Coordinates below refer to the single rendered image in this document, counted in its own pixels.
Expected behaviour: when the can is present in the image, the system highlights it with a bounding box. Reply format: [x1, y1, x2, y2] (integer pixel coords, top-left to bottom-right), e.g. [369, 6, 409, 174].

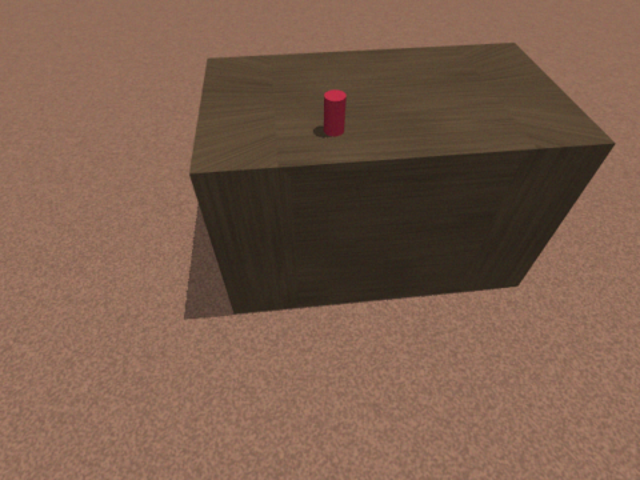
[324, 90, 346, 137]

